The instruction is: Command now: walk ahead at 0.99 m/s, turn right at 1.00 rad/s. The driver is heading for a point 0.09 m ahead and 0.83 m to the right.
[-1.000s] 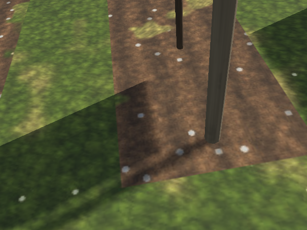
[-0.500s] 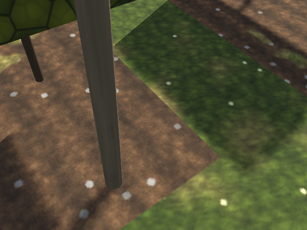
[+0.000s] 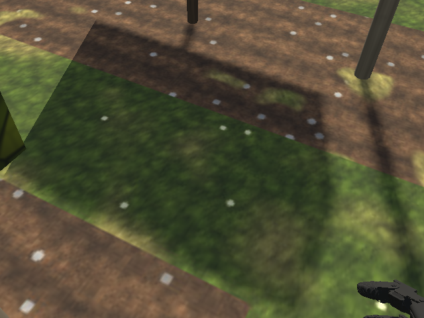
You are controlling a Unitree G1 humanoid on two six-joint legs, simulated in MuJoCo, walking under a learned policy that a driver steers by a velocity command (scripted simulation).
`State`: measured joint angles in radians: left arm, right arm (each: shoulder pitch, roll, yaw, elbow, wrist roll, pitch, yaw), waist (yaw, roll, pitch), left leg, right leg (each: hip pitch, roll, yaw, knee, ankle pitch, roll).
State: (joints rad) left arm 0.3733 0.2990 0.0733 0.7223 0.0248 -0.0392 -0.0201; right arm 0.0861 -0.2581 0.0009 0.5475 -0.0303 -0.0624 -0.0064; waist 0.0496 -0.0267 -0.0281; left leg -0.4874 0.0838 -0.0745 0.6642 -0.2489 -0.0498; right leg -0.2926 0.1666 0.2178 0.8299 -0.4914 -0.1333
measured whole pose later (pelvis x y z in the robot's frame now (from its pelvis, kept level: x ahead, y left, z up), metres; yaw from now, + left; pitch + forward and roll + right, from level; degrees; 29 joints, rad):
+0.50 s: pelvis +0.32 -0.10 -0.02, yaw -25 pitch -2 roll +3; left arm 0.63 0.24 0.09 1.01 -0.03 0.05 -0.04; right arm 0.05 -0.27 -0.02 0.77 -0.02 -0.02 0.03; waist 0.24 0.02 0.12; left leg -0.08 0.14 0.01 1.27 -0.45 -0.03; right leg -0.56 0.10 -0.04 0.92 -0.33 -0.14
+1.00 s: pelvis +0.67 -0.33 +0.00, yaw -55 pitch +2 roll +3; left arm 0.35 0.42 0.09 0.91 0.00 -0.05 -0.01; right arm 0.04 -0.35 -0.05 0.68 -0.03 -0.06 -0.02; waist 0.08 -0.06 0.06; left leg -0.51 -0.01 0.03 0.62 -0.14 -0.03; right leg 0.01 0.21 0.34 0.98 -0.44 -0.16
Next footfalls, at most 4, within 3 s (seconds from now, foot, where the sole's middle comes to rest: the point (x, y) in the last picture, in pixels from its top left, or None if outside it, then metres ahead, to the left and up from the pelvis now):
0.42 right None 0.43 -0.18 -0.74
0.96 left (327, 222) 0.88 -0.36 -0.74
1.40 right None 0.84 -0.83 -0.74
1.78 left None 1.08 -1.16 -0.74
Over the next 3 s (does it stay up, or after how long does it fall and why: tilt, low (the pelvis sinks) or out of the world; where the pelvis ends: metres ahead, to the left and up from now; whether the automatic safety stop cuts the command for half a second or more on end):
stays up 0.73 -1.56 0.01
